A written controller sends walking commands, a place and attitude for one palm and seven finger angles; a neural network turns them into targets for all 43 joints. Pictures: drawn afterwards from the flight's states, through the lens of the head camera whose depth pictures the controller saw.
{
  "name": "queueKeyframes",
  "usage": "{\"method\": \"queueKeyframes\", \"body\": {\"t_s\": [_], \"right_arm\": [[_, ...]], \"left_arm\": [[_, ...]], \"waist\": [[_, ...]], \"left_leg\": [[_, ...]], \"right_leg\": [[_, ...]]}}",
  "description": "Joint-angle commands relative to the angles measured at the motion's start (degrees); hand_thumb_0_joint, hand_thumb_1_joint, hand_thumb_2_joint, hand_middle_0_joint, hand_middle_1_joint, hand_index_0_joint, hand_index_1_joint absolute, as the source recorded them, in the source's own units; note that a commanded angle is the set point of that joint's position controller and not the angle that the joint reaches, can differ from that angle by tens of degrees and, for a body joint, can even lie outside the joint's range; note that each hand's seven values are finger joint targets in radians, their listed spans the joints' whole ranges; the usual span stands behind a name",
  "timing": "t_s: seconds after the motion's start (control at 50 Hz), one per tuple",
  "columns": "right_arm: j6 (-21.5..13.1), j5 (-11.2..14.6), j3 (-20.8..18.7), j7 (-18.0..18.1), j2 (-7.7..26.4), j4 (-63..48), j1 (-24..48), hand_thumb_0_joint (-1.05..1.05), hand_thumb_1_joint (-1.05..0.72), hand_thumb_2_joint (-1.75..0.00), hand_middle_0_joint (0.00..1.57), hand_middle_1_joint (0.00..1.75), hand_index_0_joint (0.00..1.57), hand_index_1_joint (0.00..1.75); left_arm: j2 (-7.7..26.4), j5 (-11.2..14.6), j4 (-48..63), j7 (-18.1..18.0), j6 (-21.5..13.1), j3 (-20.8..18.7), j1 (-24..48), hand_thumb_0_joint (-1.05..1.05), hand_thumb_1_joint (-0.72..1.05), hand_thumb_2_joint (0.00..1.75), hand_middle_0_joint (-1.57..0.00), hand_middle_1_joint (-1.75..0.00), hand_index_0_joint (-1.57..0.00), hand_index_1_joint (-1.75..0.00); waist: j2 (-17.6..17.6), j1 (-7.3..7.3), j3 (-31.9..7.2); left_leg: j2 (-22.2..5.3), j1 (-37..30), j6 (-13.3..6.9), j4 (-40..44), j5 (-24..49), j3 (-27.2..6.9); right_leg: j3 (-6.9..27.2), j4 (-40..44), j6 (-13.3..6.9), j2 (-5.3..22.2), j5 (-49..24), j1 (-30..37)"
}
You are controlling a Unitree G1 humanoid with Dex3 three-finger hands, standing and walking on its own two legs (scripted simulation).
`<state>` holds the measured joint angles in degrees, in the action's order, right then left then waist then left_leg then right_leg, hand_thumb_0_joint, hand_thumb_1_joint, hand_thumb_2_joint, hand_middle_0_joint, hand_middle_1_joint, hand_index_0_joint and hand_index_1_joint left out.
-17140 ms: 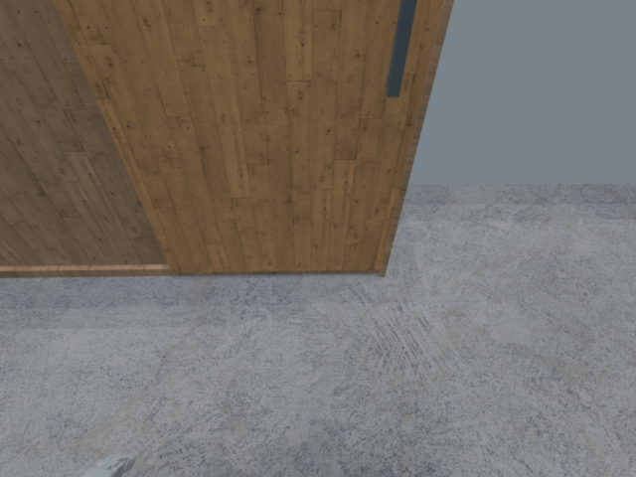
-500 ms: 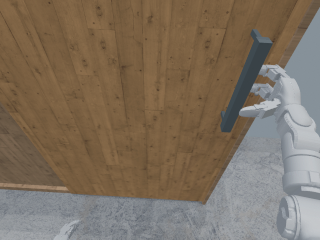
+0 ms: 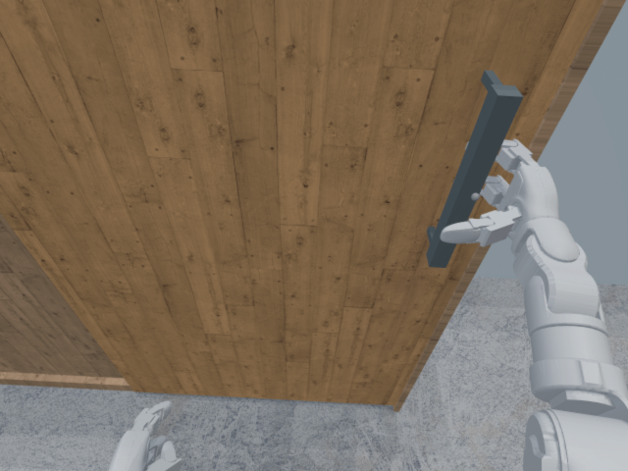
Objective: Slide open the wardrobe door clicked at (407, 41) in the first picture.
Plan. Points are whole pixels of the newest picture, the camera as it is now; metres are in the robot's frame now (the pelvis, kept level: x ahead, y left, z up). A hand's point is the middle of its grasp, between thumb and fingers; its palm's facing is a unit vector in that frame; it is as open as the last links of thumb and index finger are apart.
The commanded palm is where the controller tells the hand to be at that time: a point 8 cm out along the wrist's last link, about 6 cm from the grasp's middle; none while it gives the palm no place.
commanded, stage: slide the fingers in behind the handle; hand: right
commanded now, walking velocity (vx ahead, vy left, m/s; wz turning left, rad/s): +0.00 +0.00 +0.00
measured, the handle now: (459, 181) +0.46 -0.15 +0.17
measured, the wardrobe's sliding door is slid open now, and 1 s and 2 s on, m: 0.00 0.00 0.00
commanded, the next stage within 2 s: grip the handle and tug to test in 1.14 s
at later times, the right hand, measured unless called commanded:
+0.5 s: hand (472, 205) +0.39 -0.15 +0.19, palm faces +0.03 +1.00 -0.02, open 14.2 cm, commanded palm +0.37 -0.19 +0.18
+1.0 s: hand (465, 204) +0.39 -0.14 +0.18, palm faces +0.02 +1.00 +0.00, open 14.1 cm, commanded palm +0.36 -0.19 +0.18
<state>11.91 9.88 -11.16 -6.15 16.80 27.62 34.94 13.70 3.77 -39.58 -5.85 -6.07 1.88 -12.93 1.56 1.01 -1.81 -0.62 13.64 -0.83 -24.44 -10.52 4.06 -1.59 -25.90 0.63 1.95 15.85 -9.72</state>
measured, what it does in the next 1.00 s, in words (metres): stands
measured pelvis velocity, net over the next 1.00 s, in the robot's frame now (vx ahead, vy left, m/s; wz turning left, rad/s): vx -0.01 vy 0.00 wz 0.01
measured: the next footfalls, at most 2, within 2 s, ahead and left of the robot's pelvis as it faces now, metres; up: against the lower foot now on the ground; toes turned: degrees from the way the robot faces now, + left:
none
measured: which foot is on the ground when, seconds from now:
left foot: down 0.00-1.00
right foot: down 0.00-1.00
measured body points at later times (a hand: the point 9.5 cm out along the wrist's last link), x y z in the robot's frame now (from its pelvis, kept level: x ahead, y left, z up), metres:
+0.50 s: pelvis +0.00 +0.00 +0.00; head -0.02 +0.01 +0.45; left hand +0.16 +0.24 -0.09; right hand +0.38 -0.20 +0.19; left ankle +0.03 +0.11 -0.74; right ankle -0.02 -0.13 -0.74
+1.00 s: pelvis -0.01 +0.00 +0.00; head -0.03 +0.01 +0.45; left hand +0.14 +0.25 -0.10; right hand +0.38 -0.20 +0.19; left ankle +0.03 +0.11 -0.74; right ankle -0.02 -0.13 -0.74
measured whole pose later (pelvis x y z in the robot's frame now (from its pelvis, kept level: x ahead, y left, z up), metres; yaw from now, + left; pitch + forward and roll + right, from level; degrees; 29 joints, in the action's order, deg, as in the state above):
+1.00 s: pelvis -0.01 +0.00 +0.00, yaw +0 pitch -2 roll +0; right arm 14.8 10.3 -9.7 -3.6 14.4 22.4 31.9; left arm 13.5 3.3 -40.5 -5.9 -4.9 2.0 -12.7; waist 1.5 0.7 -1.6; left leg -0.4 12.3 -1.0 -24.0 -10.0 3.8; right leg -1.8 -25.5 0.8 2.1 15.4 -8.3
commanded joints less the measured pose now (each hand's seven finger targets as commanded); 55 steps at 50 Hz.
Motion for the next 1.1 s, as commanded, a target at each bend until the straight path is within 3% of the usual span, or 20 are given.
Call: {"method": "queueKeyframes", "body": {"t_s": [0.0,0.02,0.06,0.1,0.14,0.18,0.22,0.28,0.4,0.44,0.48,0.52,0.64,0.68,0.74,0.86,0.92,0.94,1.06,1.08], "right_arm": [[-2.80,1.20,-2.45,-0.31,9.89,-14.40,23.62,0.00,0.50,-0.30,0.30,1.20,0.30,1.20],[-2.32,1.30,-1.54,-0.37,8.52,-15.19,23.64,0.00,0.50,-0.30,0.30,1.20,0.30,1.20],[-1.77,1.38,-2.46,-0.06,9.44,-16.32,22.97,0.00,0.50,-0.30,0.30,1.20,0.30,1.20],[-1.37,1.38,-1.13,0.02,7.69,-18.27,22.54,0.00,0.50,-0.30,0.30,1.20,0.30,1.20],[-1.19,1.37,-2.61,0.49,9.66,-18.67,23.48,0.00,0.50,-0.30,0.30,1.20,0.30,1.20],[-1.02,1.44,-2.41,0.45,9.09,-18.92,22.62,0.00,0.50,-0.30,0.30,1.20,0.30,1.20],[-1.24,1.25,-2.11,0.42,9.27,-20.17,23.98,0.00,0.50,-0.30,0.30,1.20,0.30,1.20],[-1.14,1.25,1.29,0.34,5.56,-20.65,24.00,0.00,0.50,-0.30,0.30,1.20,0.30,1.20],[-0.88,1.62,0.64,0.63,6.01,-19.70,24.88,0.00,0.50,-0.30,0.30,1.20,0.30,1.20],[-1.07,1.66,1.40,0.60,5.07,-19.94,23.87,0.00,0.50,-0.30,0.30,1.20,0.30,1.20],[-0.85,1.65,0.15,0.95,6.53,-18.06,24.54,0.00,0.50,-0.30,0.30,1.20,0.30,1.20],[-1.30,1.49,1.84,1.11,4.22,-19.19,25.99,0.00,0.50,-0.30,0.30,1.20,0.30,1.20],[-1.07,1.22,-1.59,1.75,7.84,-17.60,23.24,0.00,0.50,-0.30,0.30,1.20,0.30,1.20],[-1.27,1.08,0.63,1.87,5.41,-18.49,24.70,0.00,0.50,-0.30,0.30,1.20,0.30,1.20],[-1.15,0.94,-1.47,2.29,7.86,-17.21,23.90,0.00,0.50,-0.30,0.30,1.20,0.30,1.20],[-1.73,1.13,-0.91,1.97,7.23,-19.66,23.38,0.00,0.50,-0.30,0.30,1.20,0.30,1.20],[-1.50,1.19,-0.47,2.18,6.48,-18.56,24.16,0.00,0.50,-0.30,0.30,1.20,0.30,1.20],[-1.67,1.02,-2.10,2.34,8.64,-18.39,23.74,0.00,0.50,-0.30,0.30,1.20,0.30,1.20],[-1.69,1.27,-0.56,2.11,6.28,-21.46,20.40,0.00,0.50,-0.30,0.30,1.20,0.30,1.20],[-1.73,1.17,0.31,2.14,5.67,-21.70,22.37,0.00,0.50,-0.30,0.30,1.20,0.30,1.20]], "left_arm": [[7.53,0.05,7.84,-0.65,-1.90,-2.41,4.94,0.00,0.90,0.90,-0.20,-0.30,-0.20,-0.30],[7.26,0.17,8.06,-0.61,-1.83,-2.39,5.27,0.00,0.90,0.90,-0.20,-0.30,-0.20,-0.30],[7.38,0.06,8.13,-0.66,-1.53,-2.45,5.43,0.00,0.90,0.90,-0.20,-0.30,-0.20,-0.30],[6.95,0.12,8.57,-0.62,-1.33,-2.23,6.38,0.00,0.90,0.90,-0.20,-0.30,-0.20,-0.30],[7.38,-0.14,8.08,-0.87,-1.02,-2.25,6.44,0.00,0.90,0.90,-0.20,-0.30,-0.20,-0.30],[7.04,-0.08,8.33,-0.91,-1.00,-2.09,6.88,0.00,0.90,0.90,-0.20,-0.30,-0.20,-0.30],[6.90,-0.07,8.23,-1.08,-0.94,-2.06,7.11,0.00,0.90,0.90,-0.20,-0.30,-0.20,-0.30],[6.54,0.06,8.29,-0.95,-1.06,-1.83,7.65,0.00,0.90,0.90,-0.20,-0.30,-0.20,-0.30],[6.86,-0.15,7.55,-1.05,-1.47,-2.02,7.45,0.00,0.90,0.90,-0.20,-0.30,-0.20,-0.30],[6.93,-0.22,7.82,-0.98,-1.57,-1.95,7.84,0.00,0.90,0.90,-0.20,-0.30,-0.20,-0.30],[7.00,-0.20,7.20,-1.06,-1.45,-1.83,7.41,0.00,0.90,0.90,-0.20,-0.30,-0.20,-0.30],[6.57,-0.22,7.38,-0.85,-1.91,-1.94,7.48,0.00,0.90,0.90,-0.20,-0.30,-0.20,-0.30],[7.03,-0.48,7.29,-0.87,-1.57,-2.02,7.24,0.00,0.90,0.90,-0.20,-0.30,-0.20,-0.30],[6.53,-0.32,7.48,-0.77,-1.67,-1.85,7.36,0.00,0.90,0.90,-0.20,-0.30,-0.20,-0.30],[7.17,-0.53,7.21,-0.90,-1.48,-1.98,7.19,0.00,0.90,0.90,-0.20,-0.30,-0.20,-0.30],[6.77,-0.47,7.68,-0.80,-1.72,-2.04,6.99,0.00,0.90,0.90,-0.20,-0.30,-0.20,-0.30],[6.76,-0.37,7.43,-0.81,-1.75,-2.02,7.16,0.00,0.90,0.90,-0.20,-0.30,-0.20,-0.30],[7.19,-0.50,7.30,-0.92,-1.64,-2.13,7.14,0.00,0.90,0.90,-0.20,-0.30,-0.20,-0.30],[6.66,-0.35,8.16,-0.57,-1.78,-2.11,7.69,0.00,0.90,0.90,-0.20,-0.30,-0.20,-0.30],[6.61,-0.33,7.90,-0.63,-1.79,-2.06,7.65,0.00,0.90,0.90,-0.20,-0.30,-0.20,-0.30]], "waist": [[-1.35,-0.50,-16.25],[-1.59,-0.40,-15.83],[-2.65,-0.58,-15.98],[-1.26,-0.67,-15.28],[-2.17,-0.40,-14.87],[-3.19,-0.78,-14.70],[-1.88,-0.41,-15.10],[-0.09,-0.02,-14.06],[-2.48,-0.03,-14.86],[-0.93,-0.37,-14.89],[-3.04,-0.20,-13.87],[-1.74,-0.03,-14.45],[-2.33,-0.95,-14.85],[-1.94,-0.38,-14.14],[-1.98,-0.69,-13.58],[-1.18,-0.85,-15.56],[-2.31,-0.41,-13.79],[-2.06,-0.65,-13.92],[-1.28,-1.57,-15.84],[-1.83,-0.74,-15.08]], "left_leg": [[1.31,-10.30,-0.94,1.27,14.76,-1.24],[1.32,-10.05,-0.87,1.29,14.87,-1.23],[1.20,-10.39,-0.72,1.34,15.04,-1.18],[1.25,-10.02,-0.81,1.33,15.00,-1.28],[1.26,-9.95,-0.69,1.70,14.15,-1.49],[1.16,-10.16,-0.68,1.61,13.60,-1.50],[1.11,-10.02,-0.72,1.61,13.32,-1.67],[1.19,-8.97,-0.81,1.76,12.81,-1.42],[1.29,-9.11,-0.78,1.96,11.76,-1.30],[1.27,-9.18,-0.88,1.87,12.05,-1.35],[1.20,-8.86,-0.71,2.17,10.37,-1.39],[1.31,-8.33,-0.85,2.09,10.21,-1.34],[1.21,-9.87,-0.78,2.19,10.67,-1.62],[1.22,-9.15,-0.74,2.34,9.86,-1.46],[1.34,-9.06,-0.74,2.79,8.64,-1.66],[1.22,-10.74,-0.81,2.44,11.61,-1.73],[1.50,-9.12,-0.71,2.99,9.10,-1.67],[1.55,-9.56,-0.77,3.26,8.88,-1.79],[1.41,-11.54,-0.92,2.49,12.92,-1.62],[1.55,-10.65,-0.84,2.63,12.49,-1.45]], "right_leg": [[0.59,2.98,-1.62,-1.70,-16.16,1.53],[0.50,2.86,-1.64,-1.72,-16.18,1.52],[0.54,2.89,-1.70,-1.57,-16.31,1.66],[0.31,2.76,-1.69,-1.72,-16.25,1.96],[0.39,2.78,-1.78,-1.81,-15.27,1.94],[0.41,2.93,-1.84,-1.74,-14.74,1.42],[0.33,2.62,-1.83,-1.90,-14.42,1.81],[0.49,2.69,-1.70,-1.93,-14.46,2.52],[0.91,2.87,-1.75,-1.94,-13.44,2.42],[0.83,2.97,-1.68,-2.07,-13.96,2.82],[0.91,3.12,-1.74,-1.95,-12.25,1.46],[1.00,2.96,-1.72,-2.05,-12.41,2.14],[0.69,3.30,-1.67,-2.01,-12.85,1.42],[0.64,3.47,-1.65,-1.92,-12.11,1.26],[0.73,3.79,-1.67,-2.01,-11.43,1.06],[0.43,3.72,-1.62,-1.86,-13.66,1.58],[0.57,3.87,-1.64,-1.84,-11.46,1.08],[0.58,4.08,-1.64,-1.87,-11.66,1.52],[0.24,4.00,-1.56,-1.80,-14.94,2.12],[0.37,3.91,-1.58,-1.74,-14.53,2.30]]}}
